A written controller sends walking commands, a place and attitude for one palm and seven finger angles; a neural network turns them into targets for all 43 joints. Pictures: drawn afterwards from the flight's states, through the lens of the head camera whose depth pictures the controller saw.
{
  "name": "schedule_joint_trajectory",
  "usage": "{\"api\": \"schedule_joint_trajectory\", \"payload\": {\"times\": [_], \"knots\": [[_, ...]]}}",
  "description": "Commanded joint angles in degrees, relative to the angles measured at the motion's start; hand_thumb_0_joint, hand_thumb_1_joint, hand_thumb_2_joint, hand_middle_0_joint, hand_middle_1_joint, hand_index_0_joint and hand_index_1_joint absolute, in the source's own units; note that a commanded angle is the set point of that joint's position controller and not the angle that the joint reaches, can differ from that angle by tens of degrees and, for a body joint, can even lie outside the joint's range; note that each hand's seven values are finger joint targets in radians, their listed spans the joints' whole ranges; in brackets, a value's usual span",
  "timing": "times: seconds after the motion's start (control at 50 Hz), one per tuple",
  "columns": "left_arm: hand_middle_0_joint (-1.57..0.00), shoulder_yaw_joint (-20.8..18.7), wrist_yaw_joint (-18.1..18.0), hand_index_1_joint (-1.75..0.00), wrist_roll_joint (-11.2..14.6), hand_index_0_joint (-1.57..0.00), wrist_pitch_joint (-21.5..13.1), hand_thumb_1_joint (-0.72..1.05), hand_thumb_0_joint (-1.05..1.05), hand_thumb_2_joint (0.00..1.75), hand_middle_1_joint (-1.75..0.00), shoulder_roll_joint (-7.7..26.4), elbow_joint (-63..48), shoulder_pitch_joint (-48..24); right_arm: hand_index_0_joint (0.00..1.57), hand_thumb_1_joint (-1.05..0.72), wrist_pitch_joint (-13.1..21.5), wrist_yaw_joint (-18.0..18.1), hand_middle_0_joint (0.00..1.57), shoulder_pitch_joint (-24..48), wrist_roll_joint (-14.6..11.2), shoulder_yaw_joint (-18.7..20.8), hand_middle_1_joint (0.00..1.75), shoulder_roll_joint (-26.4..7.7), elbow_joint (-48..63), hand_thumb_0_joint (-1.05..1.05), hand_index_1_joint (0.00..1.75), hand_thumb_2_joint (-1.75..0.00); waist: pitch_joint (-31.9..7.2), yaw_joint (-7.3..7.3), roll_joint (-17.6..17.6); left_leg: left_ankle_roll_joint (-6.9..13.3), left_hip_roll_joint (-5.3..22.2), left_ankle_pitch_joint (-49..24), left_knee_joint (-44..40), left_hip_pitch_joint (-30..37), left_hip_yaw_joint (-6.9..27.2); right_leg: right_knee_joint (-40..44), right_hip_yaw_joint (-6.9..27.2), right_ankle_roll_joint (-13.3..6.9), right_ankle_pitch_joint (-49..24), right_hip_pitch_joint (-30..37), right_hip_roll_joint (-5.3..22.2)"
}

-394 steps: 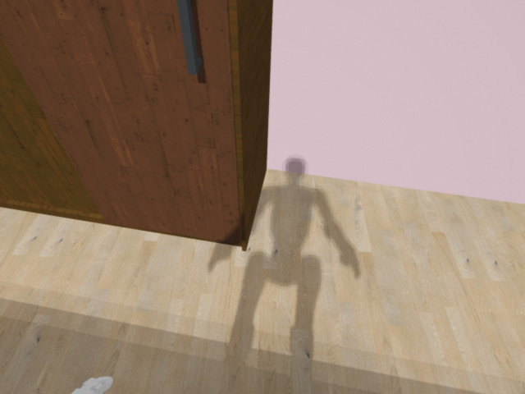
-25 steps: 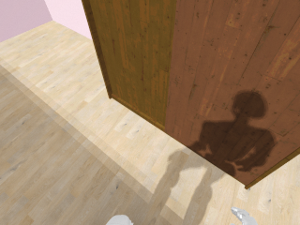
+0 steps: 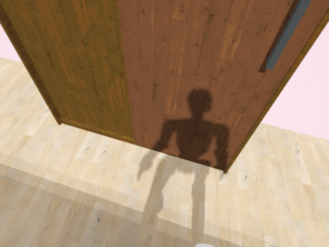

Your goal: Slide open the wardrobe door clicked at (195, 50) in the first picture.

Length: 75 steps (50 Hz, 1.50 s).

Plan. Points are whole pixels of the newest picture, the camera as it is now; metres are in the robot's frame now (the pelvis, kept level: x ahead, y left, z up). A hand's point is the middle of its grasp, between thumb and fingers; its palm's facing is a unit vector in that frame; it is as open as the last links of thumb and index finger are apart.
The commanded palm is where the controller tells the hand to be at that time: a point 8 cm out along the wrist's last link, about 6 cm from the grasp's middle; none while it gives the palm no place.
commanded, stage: turn to face it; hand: right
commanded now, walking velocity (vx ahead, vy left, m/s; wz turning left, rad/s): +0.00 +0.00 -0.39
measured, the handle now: (287, 28) +0.68 -0.31 +0.22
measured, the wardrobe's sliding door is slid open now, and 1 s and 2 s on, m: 0.00 0.00 0.00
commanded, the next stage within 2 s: take the last steps up to it in 0.34 s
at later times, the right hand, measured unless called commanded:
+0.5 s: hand out of the picture +0.01 -0.27 -0.16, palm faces +0.21 +0.95 -0.23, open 7.3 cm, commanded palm none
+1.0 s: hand out of the picture -0.09 -0.13 -0.15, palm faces +0.33 +0.93 -0.18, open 7.3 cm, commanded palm none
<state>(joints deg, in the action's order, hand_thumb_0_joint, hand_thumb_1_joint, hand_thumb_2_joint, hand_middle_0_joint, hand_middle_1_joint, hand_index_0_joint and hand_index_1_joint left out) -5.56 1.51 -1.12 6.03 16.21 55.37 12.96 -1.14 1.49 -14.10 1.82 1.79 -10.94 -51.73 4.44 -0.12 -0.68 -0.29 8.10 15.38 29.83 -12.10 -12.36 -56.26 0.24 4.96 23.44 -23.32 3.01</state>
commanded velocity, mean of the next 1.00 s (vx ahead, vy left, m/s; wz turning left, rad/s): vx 0.17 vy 0.01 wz -0.15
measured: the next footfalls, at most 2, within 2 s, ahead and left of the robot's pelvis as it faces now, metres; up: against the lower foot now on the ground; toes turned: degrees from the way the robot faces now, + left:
right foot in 0.12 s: +0.01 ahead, -0.15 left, +0.00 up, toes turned -8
left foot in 0.68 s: +0.02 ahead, +0.08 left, +0.00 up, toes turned -6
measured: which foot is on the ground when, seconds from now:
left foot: down 0.00-0.12, up 0.14-0.66, down 0.68-1.00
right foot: up 0.00-0.10, down 0.12-0.68, up 0.70-1.00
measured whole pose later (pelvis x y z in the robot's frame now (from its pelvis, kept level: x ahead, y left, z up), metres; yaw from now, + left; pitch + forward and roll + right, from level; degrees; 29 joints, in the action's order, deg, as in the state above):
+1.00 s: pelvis +0.05 -0.02 +0.01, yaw -14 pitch -2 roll +0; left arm -4.4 0.6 -1.5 2.1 11.5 63.0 17.7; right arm 3.7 1.6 -29.4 1.3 0.3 -4.0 -66.1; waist 1.5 1.1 -2.7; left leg 2.0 -0.2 17.1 16.0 2.7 -7.8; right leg -58.4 -0.9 2.0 9.3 -33.3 5.3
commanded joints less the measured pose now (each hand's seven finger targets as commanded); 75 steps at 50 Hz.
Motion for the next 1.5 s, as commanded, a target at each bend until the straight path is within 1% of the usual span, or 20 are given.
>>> {"api": "schedule_joint_trajectory", "payload": {"times": [0.0, 0.08, 0.1, 0.12, 0.24, 0.4, 0.54, 0.62, 0.64, 0.68, 0.7, 0.82, 1.06, 1.14, 1.18, 1.2, 1.22, 1.3, 1.42, 1.48], "knots": [[-0.20, 0.7, 0.0, -0.30, 0.6, -0.20, -3.2, 0.90, 0.00, 0.90, -0.30, 1.3, -6.4, -5.5, 0.20, -0.90, 0.9, 0.3, 0.20, -2.2, 0.2, 4.1, 0.30, -14.1, 2.6, 0.00, 0.30, -0.90, -4.6, 2.98, 14.7, 7.3, 13.7, -18.3, -8.0, 5.6, 10.2, 11.9, -4.8, -1.2, 4.2, 0.5, -1.7], [-0.20, 0.3, -0.5, -0.30, 0.6, -0.20, -5.1, 0.90, 0.00, 0.90, -0.30, 5.1, -4.3, 2.5, 0.20, -0.90, 0.2, 0.0, 0.20, -1.5, -1.0, 3.8, 0.30, -12.3, 2.0, 0.00, 0.30, -0.90, -10.5, -1.89, 3.5, 0.0, 9.4, -15.5, 8.8, -3.4, 3.0, 34.9, -1.8, -3.4, -15.7, 20.7, 1.1], [-0.20, -1.0, -0.8, -0.30, 0.2, -0.20, -5.6, 0.90, 0.00, 0.90, -0.30, 11.0, -4.5, 3.9, 0.20, -0.90, -0.1, -0.3, 0.20, -1.4, -1.4, 2.8, 0.30, -8.2, 3.8, 0.00, 0.30, -0.90, -10.5, -2.78, -14.9, -4.6, 1.2, 11.8, 20.9, -19.7, 1.3, 37.4, 16.9, -8.6, -34.3, 28.8, 16.2], [-0.20, -1.4, -1.4, -0.30, 0.3, -0.20, -5.1, 0.90, 0.00, 0.90, -0.30, 13.8, -3.6, 6.6, 0.20, -0.90, -0.7, 0.1, 0.20, 1.9, -0.9, 1.9, 0.30, -7.1, 4.7, 0.00, 0.30, -0.90, -10.4, -4.39, -16.1, -4.7, -0.6, 22.1, 27.7, -20.6, 6.7, 36.3, 19.2, -13.5, -48.8, 24.8, 21.4], [-0.20, 1.2, -3.0, -0.30, 0.2, -0.20, -5.9, 0.90, 0.00, 0.90, -0.30, 6.2, -4.5, -2.0, 0.20, -0.90, -0.9, -0.6, 0.20, 0.1, -0.9, 2.6, 0.30, -8.2, -0.6, 0.00, 0.30, -0.90, -5.5, -0.27, -8.1, -5.1, -1.4, 7.7, 35.9, -19.1, 10.6, 35.6, 7.7, -12.3, -48.0, 20.2, 10.8], [-0.20, 1.2, -3.2, -0.30, 0.2, -0.20, -6.0, 0.90, 0.00, 0.90, -0.30, 4.8, -2.6, 1.9, 0.20, -0.90, -1.0, -0.1, 0.20, 3.1, -1.1, 2.1, 0.30, -7.2, -0.3, 0.00, 0.30, -0.90, -5.5, -1.23, -5.7, -5.8, -2.1, 7.3, 28.3, -17.2, 12.0, 37.4, 12.7, -14.5, -42.7, 21.6, 11.5], [-0.20, 0.9, -2.9, -0.30, -0.8, -0.20, -6.3, 0.90, 0.00, 0.90, -0.30, 4.3, -0.5, 3.6, 0.20, -0.90, 0.2, -1.3, 0.20, 5.1, -0.5, 1.2, 0.30, -4.4, -0.3, 0.00, 0.30, -0.90, -2.6, -2.11, -7.1, -3.3, -4.5, 11.0, 13.1, -9.5, 9.9, 44.2, 19.4, -15.3, -1.2, 14.0, 11.1], [-0.20, 1.2, -2.8, -0.30, -0.5, -0.20, -6.3, 0.90, 0.00, 0.90, -0.30, 3.1, 1.1, 2.5, 0.20, -0.90, 1.5, -1.7, 0.20, -3.7, -0.5, 1.3, 0.30, -3.7, -4.3, 0.00, 0.30, -0.90, -1.8, 2.04, -4.9, -2.1, -6.8, 3.2, -3.7, 8.4, 7.9, 40.0, 15.7, -11.9, 9.8, 1.7, 6.8], [-0.20, 1.4, -2.7, -0.30, -0.2, -0.20, -6.4, 0.90, 0.00, 0.90, -0.30, 1.2, 1.3, 2.8, 0.20, -0.90, 2.0, -1.5, 0.20, -7.6, -0.2, 1.8, 0.30, -5.3, -5.8, 0.00, 0.30, -0.90, -1.8, 3.61, 0.3, -1.3, -4.3, 4.6, -9.1, 15.7, 10.9, 32.9, 12.2, -9.5, 10.8, -4.4, 2.8], [-0.20, 2.1, -2.3, -0.30, -0.2, -0.20, -6.7, 0.90, 0.00, 0.90, -0.30, -1.8, -1.8, -0.5, 0.20, -0.90, 2.4, -0.3, 0.20, -13.1, -0.3, 3.0, 0.30, -12.2, -6.5, 0.00, 0.30, -0.90, 2.3, 6.48, 17.6, 7.0, 16.7, 28.3, -24.6, 14.1, 38.5, 7.2, 1.1, -5.7, 9.9, -19.2, -4.0], [-0.20, 1.3, -1.6, -0.30, -0.7, -0.20, -6.4, 0.90, 0.00, 0.90, -0.30, 0.4, -2.4, -2.6, 0.20, -0.90, 2.2, -0.1, 0.20, -11.5, -0.5, 2.8, 0.30, -11.0, -5.9, 0.00, 0.30, -0.90, 5.9, 5.21, 10.4, 8.4, 17.7, 31.5, -27.1, 7.8, 37.9, 1.7, 2.1, -5.7, 6.3, -18.8, -1.8], [-0.20, 1.0, -0.6, -0.30, -0.8, -0.20, -5.5, 0.90, 0.00, 0.90, -0.30, -3.6, 4.1, 5.5, 0.20, -0.90, 5.0, -0.1, 0.20, -10.3, -1.2, 0.5, 0.30, -2.0, -8.0, 0.00, 0.30, -0.90, 6.3, 0.07, 6.2, 3.5, 5.5, 1.5, -23.8, 4.5, 16.1, -6.7, -0.6, -3.5, -12.7, -13.7, 1.0], [-0.20, 2.7, -0.2, -0.30, 0.0, -0.20, -7.3, 0.90, 0.00, 0.90, -0.30, -6.3, 0.1, -10.0, 0.20, -0.90, 6.0, 1.1, 0.20, -23.2, -0.1, -0.3, 0.30, -0.7, -16.0, 0.00, 0.30, -0.90, 5.5, 3.78, 9.0, 7.4, 7.2, -33.4, -15.9, 15.2, 13.9, 11.8, -6.5, -4.5, -10.7, -14.5, 1.4], [-0.20, 2.6, -1.2, -0.30, 0.2, -0.20, -8.5, 0.90, 0.00, 0.90, -0.30, -5.6, 2.4, -2.8, 0.20, -0.90, 5.5, 1.3, 0.20, -20.6, -0.3, 0.2, 0.30, -2.0, -16.2, 0.00, 0.30, -0.90, 0.7, -0.67, 9.6, 5.5, 5.5, -48.1, -3.4, 11.6, 10.2, 22.8, -9.9, -7.1, -11.8, 4.4, -3.2], [-0.20, 1.2, -2.3, -0.30, -0.5, -0.20, -9.3, 0.90, 0.00, 0.90, -0.30, 0.7, 7.0, 13.0, 0.20, -0.90, 5.4, 1.0, 0.20, -20.6, -1.2, 0.2, 0.30, -0.9, -15.5, 0.00, 0.30, -0.90, -11.3, -6.69, 1.1, 1.8, -0.1, -28.5, 18.7, -0.9, 6.2, 27.2, -1.6, -9.8, -26.8, 30.5, 4.9], [-0.20, 0.0, -2.7, -0.30, -0.5, -0.20, -9.4, 0.90, 0.00, 0.90, -0.30, 6.3, 7.9, 17.4, 0.20, -0.90, 5.3, 0.7, 0.20, -22.5, -1.9, -0.6, 0.30, 2.6, -14.4, 0.00, 0.30, -0.90, -16.7, -6.22, -13.1, -0.1, -6.9, 14.7, 35.3, -15.8, 5.3, 28.7, 17.8, -16.0, -40.3, 41.6, 20.9], [-0.20, 0.4, -3.1, -0.30, 0.5, -0.20, -8.8, 0.90, 0.00, 0.90, -0.30, 6.6, 7.8, 17.1, 0.20, -0.90, 4.8, 0.8, 0.20, -20.1, -1.5, -0.3, 0.30, 1.1, -13.1, 0.00, 0.30, -0.90, -17.7, -5.81, -8.8, 1.1, -6.3, 19.9, 42.3, -16.1, 10.4, 34.0, 20.5, -18.9, -39.0, 36.9, 24.1], [-0.20, 2.7, -3.2, -0.30, 0.3, -0.20, -10.0, 0.90, 0.00, 0.90, -0.30, -2.4, 5.2, 4.3, 0.20, -0.90, 3.2, -0.2, 0.20, -12.3, -0.6, 0.4, 0.30, 2.7, -12.7, 0.00, 0.30, -0.90, 1.1, -0.62, -0.5, -0.4, 0.0, 7.4, 40.7, -14.8, 11.8, 42.3, 7.6, -14.3, -30.0, 9.7, 17.2], [-0.20, 2.8, -3.1, -0.30, 0.2, -0.20, -10.3, 0.90, 0.00, 0.90, -0.30, -4.0, 3.4, 3.8, 0.20, -0.90, 0.8, -0.6, 0.20, -11.1, 0.0, 1.4, 0.30, 2.9, -9.8, 0.00, 0.30, -0.90, 0.5, 1.85, -4.9, -1.9, -0.3, -1.9, 32.3, -15.0, 11.8, 46.5, 1.7, -13.1, -22.1, 6.5, 12.8], [-0.20, 3.0, -3.5, -0.30, 0.1, -0.20, -9.9, 0.90, 0.00, 0.90, -0.30, -3.5, 2.9, 3.3, 0.20, -0.90, 0.1, -0.3, 0.20, -7.2, -0.4, 1.1, 0.30, 2.1, -8.1, 0.00, 0.30, -0.90, -0.3, 1.83, -3.5, -3.0, -0.8, -4.3, 24.6, -14.0, 11.8, 43.1, -0.9, -12.7, -37.8, 9.9, 12.6]]}}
